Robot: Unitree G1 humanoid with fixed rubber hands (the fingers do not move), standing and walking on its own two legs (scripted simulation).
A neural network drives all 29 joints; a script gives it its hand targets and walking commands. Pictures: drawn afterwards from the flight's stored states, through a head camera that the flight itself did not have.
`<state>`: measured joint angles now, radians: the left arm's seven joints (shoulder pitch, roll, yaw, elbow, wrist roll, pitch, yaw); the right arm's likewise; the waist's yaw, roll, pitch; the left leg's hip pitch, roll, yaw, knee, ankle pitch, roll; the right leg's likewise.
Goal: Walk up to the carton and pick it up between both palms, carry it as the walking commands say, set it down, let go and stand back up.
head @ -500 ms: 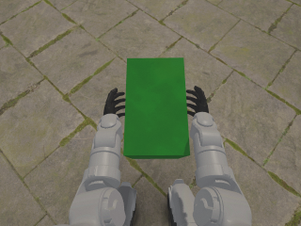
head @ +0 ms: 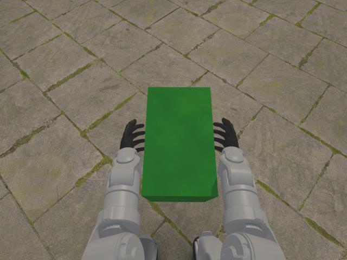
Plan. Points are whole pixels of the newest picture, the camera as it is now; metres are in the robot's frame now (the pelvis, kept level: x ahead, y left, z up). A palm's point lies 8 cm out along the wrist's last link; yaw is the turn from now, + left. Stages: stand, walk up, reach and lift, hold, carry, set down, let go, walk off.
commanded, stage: reach and lift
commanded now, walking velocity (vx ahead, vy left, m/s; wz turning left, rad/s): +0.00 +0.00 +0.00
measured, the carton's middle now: (178, 148) +0.40 +0.00 -0.09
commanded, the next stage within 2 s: hold in 1.90 s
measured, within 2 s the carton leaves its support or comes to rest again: neither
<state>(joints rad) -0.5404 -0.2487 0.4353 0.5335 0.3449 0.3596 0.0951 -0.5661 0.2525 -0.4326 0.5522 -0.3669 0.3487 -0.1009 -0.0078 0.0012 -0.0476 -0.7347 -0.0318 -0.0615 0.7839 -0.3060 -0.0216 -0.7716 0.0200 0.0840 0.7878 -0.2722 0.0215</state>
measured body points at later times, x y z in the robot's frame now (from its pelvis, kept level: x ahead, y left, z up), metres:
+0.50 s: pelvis +0.01 +0.00 +0.03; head +0.02 -0.01 +0.48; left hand +0.36 +0.13 +0.05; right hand +0.36 -0.12 +0.05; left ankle +0.04 +0.13 -0.70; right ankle +0.06 -0.13 -0.70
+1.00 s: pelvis +0.01 +0.00 +0.04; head -0.05 +0.00 +0.48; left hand +0.34 +0.13 +0.10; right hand +0.34 -0.12 +0.10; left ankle +0.04 +0.13 -0.70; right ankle +0.06 -0.13 -0.70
